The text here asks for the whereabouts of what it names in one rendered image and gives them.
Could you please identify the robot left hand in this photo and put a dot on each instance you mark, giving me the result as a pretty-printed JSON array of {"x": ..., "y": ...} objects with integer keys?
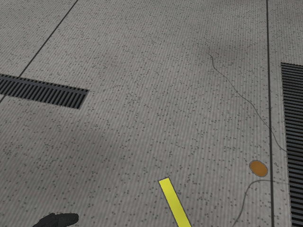
[{"x": 59, "y": 220}]

